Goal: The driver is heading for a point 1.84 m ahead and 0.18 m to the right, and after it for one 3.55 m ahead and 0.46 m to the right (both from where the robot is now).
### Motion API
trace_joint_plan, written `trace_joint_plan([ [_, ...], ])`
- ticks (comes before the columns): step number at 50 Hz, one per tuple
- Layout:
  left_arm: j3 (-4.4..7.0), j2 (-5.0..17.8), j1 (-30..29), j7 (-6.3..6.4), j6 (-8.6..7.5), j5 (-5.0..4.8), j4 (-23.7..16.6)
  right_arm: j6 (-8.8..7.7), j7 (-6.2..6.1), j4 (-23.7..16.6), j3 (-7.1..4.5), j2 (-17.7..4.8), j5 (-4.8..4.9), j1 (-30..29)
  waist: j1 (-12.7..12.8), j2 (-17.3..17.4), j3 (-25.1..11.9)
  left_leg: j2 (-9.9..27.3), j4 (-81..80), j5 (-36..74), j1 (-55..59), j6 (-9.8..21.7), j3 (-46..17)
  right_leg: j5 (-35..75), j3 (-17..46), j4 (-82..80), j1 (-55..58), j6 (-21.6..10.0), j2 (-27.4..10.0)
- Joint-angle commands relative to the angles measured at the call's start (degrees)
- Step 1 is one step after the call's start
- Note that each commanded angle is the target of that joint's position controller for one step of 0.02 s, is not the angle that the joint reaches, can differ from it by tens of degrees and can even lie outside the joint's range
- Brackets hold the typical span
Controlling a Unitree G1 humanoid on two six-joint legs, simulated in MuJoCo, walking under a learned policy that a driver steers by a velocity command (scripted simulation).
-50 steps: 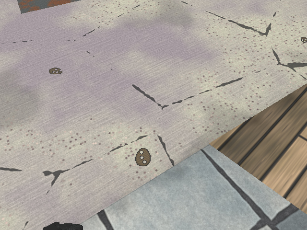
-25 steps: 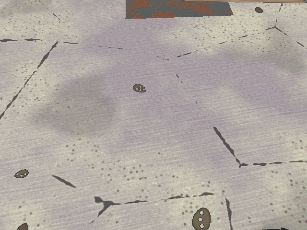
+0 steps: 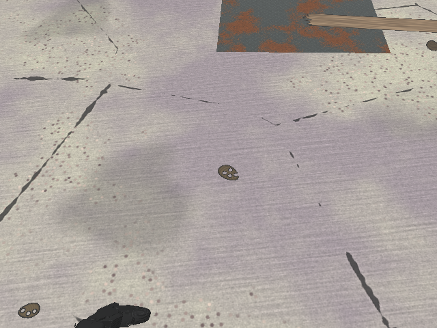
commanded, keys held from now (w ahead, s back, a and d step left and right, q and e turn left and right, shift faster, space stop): w+q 0.16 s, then w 0.84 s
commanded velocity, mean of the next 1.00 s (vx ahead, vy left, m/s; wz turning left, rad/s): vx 0.50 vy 0.00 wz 0.23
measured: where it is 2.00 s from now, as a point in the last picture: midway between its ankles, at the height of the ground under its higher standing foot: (175, 188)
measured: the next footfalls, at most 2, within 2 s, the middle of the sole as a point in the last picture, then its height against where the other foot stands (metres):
left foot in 0.34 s outside the picture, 0.06 m lower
right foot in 0.76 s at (254, 289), level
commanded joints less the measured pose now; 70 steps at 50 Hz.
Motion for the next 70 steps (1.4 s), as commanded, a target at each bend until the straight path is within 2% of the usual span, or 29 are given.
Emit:
trace_joint_plan([
  [1,2.85,7.06,-7.43,0.16,-1.54,-0.11,-7.15,0.36,0.43,1.8,-2.35,-8.89,1.44,9.5,5.14,-7.01,0.39,-5.08,0.14,32.21,-11.33,0.82,0.34,-20.37,-2.45,-21.15,19.54,-3.9,2.05],
  [2,6.18,14.97,24.47,1.83,-1.58,-2.9,-0.9,0.15,1.88,-5.39,-3.71,-11.23,-0.85,-3.51,19.03,-15.34,-12.55,-9.3,19.9,35.88,-36.35,-5.42,7.91,-13.63,8.08,-13.72,58.13,-11.85,-7.1],
  [3,5.49,11.54,38.05,1.97,-1.76,-3.58,3.3,0.33,4.38,-8.55,0.29,-0.29,-2.31,-9.89,24.83,-14.94,-19.53,-4.72,28.98,9.8,-44.27,0.78,3.44,-30.08,23.1,-17.73,67.27,-14.56,-18.22],
  [4,5.44,9.93,36.42,2.35,-2.23,-2.52,3.67,-0.05,4.9,-8.44,0.89,3.17,-2.44,-13.98,23.01,-7.76,-1.03,0.0,33.72,15.73,-54.22,2.23,4.51,-36.97,25.38,-21.46,55.27,-14.45,-19.94],
  [5,7.08,8.14,24.05,3.96,-3.61,-6.17,0.35,1.52,0.36,-8.09,0.4,0.23,8.48,-13.44,23.7,-16.72,0.82,2.26,34.04,11.64,-56.07,0.43,7.6,-10.36,16.17,-17.78,52.67,-10.95,-20.22],
  [8,6.94,4.84,19.34,3.26,-5.67,-6.01,3.05,3.36,-4.02,-12.0,0.14,0.93,3.78,-19.2,18.0,-11.63,8.47,9.05,27.65,11.64,-48.62,0.01,15.5,-12.31,11.1,-28.15,29.83,-11.51,-18.0],
  [10,6.6,2.83,12.01,4.25,-7.99,-7.25,2.38,0.44,-2.67,-10.01,-0.44,1.54,2.79,-12.95,11.39,-7.18,12.73,6.81,-0.39,39.23,-26.33,-0.76,19.91,-26.36,-0.71,-29.0,6.46,-8.76,-7.7],
  [12,7.83,4.42,12.83,3.89,-8.18,-7.62,3.08,-2.5,1.43,-4.16,-1.67,4.34,0.05,-1.17,8.48,-3.56,1.69,1.52,-15.84,74.39,10.45,-1.57,21.42,-30.17,-4.81,-25.91,-6.8,-11.45,-5.62],
  [13,8.76,7.4,12.34,3.64,-7.41,-8.25,3.67,-2.2,2.28,-4.36,-1.63,6.26,0.34,0.7,6.55,-6.71,-1.08,1.85,-16.51,75.17,16.28,-1.14,18.5,-27.22,-2.37,-25.06,-5.44,-12.53,-7.45],
  [16,8.74,5.97,7.91,3.61,-5.5,-9.35,2.92,0.6,1.08,-3.07,-3.35,0.55,0.16,6.21,-0.86,-2.11,1.8,3.58,-29.8,69.21,18.03,0.68,16.74,-17.55,-4.5,0.46,1.21,-10.83,-4.92],
  [17,8.96,6.1,7.89,3.11,-4.78,-8.42,2.14,0.92,0.21,-2.14,-3.5,-0.67,-1.44,10.38,-3.53,5.11,1.63,6.38,-34.54,68.51,18.78,4.28,15.22,-34.44,-6.32,23.21,1.68,-8.51,-0.38],
  [18,8.1,2.39,19.17,2.25,-4.53,-6.92,0.81,0.22,-0.44,-5.27,-3.08,-4.62,-3.34,9.06,2.11,14.67,-6.18,19.08,-17.44,87.95,30.81,13.36,1.1,-60.72,0.04,43.83,-9.95,-7.59,2.31],
  [20,8.25,9.39,26.87,0.94,-4.29,-7.51,3.02,1.81,-0.67,-7.75,-3.22,-5.85,-0.11,4.26,4.85,1.25,-11.44,26.23,-18.94,75.64,30.13,21.62,-10.0,-56.64,10.21,46.33,-18.01,-7.2,-0.96],
  [21,8.15,10.15,27.36,1.24,-3.5,-8.17,1.66,3.04,-0.66,-7.58,-4.78,-11.82,2.01,-1.36,9.5,-0.95,-11.96,30.84,-24.42,45.56,25.62,24.04,-20.19,-51.31,7.86,47.86,-23.86,-6.21,-3.36],
  [23,8.7,11.95,22.91,2.6,-0.77,-6.77,2.86,3.81,-0.48,-10.72,-2.54,-6.73,1.26,-9.89,11.26,-10.37,-6.28,29.54,-31.77,22.46,3.13,21.38,-25.45,-45.21,7.26,42.71,-17.73,-3.51,-6.63],
  [26,8.21,9.55,19.49,3.51,0.75,-4.57,2.94,2.64,-0.72,-9.36,-2.24,-7.03,0.0,-13.95,12.93,-3.1,1.99,19.74,-37.1,15.59,-16.18,16.11,-12.6,-37.41,6.36,28.63,-10.41,-1.78,-8.96],
  [30,6.66,5.79,11.83,3.17,-1.29,-4.32,2.68,2.45,-2.08,-6.6,-2.65,-7.03,1.27,-11.93,9.72,-1.57,-1.5,13.68,-35.63,31.61,-15.42,12.69,3.99,-23.01,2.33,8.16,-1.43,-2.74,-7.45],
  [34,6.74,6.71,5.18,2.4,-1.93,-5.69,1.16,3.09,-1.43,-4.11,-2.83,-7.14,2.34,-7.86,6.93,-1.49,-2.27,15.36,-33.63,26.83,-7.63,11.48,3.83,-22.4,0.53,-2.29,0.62,-3.61,-4.14],
  [38,8.24,9.6,14.57,1.96,-2.65,-5.4,3.52,3.76,-1.24,-3.17,-1.84,-4.13,1.94,-8.08,12.9,-1.05,-4.9,12.84,-21.65,25.88,-8.86,6.54,5.5,-27.39,0.65,-8.28,16.0,-7.99,-3.6],
  [40,10.95,18.87,29.77,1.63,-2.34,-5.02,6.93,1.94,-1.13,-5.42,-0.6,-0.24,2.44,-5.34,16.14,-26.46,-13.71,2.29,11.91,8.13,-34.77,0.14,17.62,-45.82,38.65,-21.38,40.66,-20.62,-23.69],
  [41,9.66,14.34,29.06,1.39,-2.42,-5.36,6.31,1.5,-1.21,-5.32,-1.95,-5.84,2.56,-8.92,17.41,-18.42,-10.27,5.93,18.61,8.66,-41.23,0.57,12.98,-55.97,41.65,-23.64,39.32,-19.63,-22.87],
  [44,8.34,11.1,18.32,0.97,-2.31,-4.46,3.87,2.21,-1.83,-5.83,-2.34,-5.13,1.24,-14.49,13.72,-9.71,-1.63,11.63,13.98,22.17,-38.52,1.14,14.04,-43.22,25.73,-25.74,24.37,-16.31,-16.91],
  [52,8.62,11.5,20.52,1.82,-2.27,-5.37,7.4,2.74,-1.54,-6.86,-1.65,-1.45,1.23,-20.78,12.85,-9.3,-1.17,11.8,-9.54,40.43,-29.9,-1.55,16.11,-20.75,9.09,-30.28,20.46,-15.32,-12.28],
  [60,9.0,12.55,25.56,2.22,-1.0,-6.1,12.12,1.73,0.46,-10.84,-0.8,-2.27,2.15,-32.04,15.51,-9.32,3.12,10.12,-21.3,39.56,-26.77,-0.01,17.45,-17.92,7.21,-27.38,27.38,-14.83,-15.06],
  [64,8.81,12.42,23.22,2.36,-0.16,-6.25,12.04,1.27,0.4,-6.74,-3.29,-7.59,1.55,-17.38,7.23,-9.53,-6.17,6.96,-24.19,35.75,-0.48,4.22,20.03,4.43,3.71,-9.95,24.71,-11.51,-11.39],
  [65,7.79,10.39,22.14,2.37,-0.28,-5.22,10.23,1.26,-0.22,-4.48,-4.64,-12.06,0.68,-5.51,2.59,-3.79,-15.01,17.37,-22.06,37.52,18.54,8.04,8.83,-8.71,1.32,7.48,12.33,-9.38,-7.69],
  [66,5.5,2.91,29.28,1.86,-1.48,-5.21,9.9,1.79,-0.18,-3.0,-5.42,-16.06,1.08,-1.75,5.46,12.01,-23.01,30.98,-27.3,28.47,37.66,16.73,-16.07,-47.12,0.3,27.57,-10.12,-5.9,1.88],
  [68,8.24,12.7,20.62,1.84,-3.04,-7.7,9.01,1.96,-0.79,-3.83,-3.11,-7.9,1.4,-6.2,4.03,4.69,-13.35,28.34,-32.69,22.6,27.34,12.6,-10.74,-46.73,7.34,35.6,-19.13,-7.16,-2.75],
  [70,8.54,11.2,16.51,2.59,-2.37,-6.82,8.49,1.57,-0.67,-4.37,-2.09,-4.52,0.83,-13.53,7.53,0.26,-5.23,23.82,-37.0,28.86,12.4,9.55,0.68,-38.05,5.58,30.05,-14.97,-6.87,-6.84],
])
Over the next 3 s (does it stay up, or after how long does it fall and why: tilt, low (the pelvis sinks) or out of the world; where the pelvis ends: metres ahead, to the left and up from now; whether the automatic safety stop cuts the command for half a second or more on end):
stays up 1.60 -0.21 -0.06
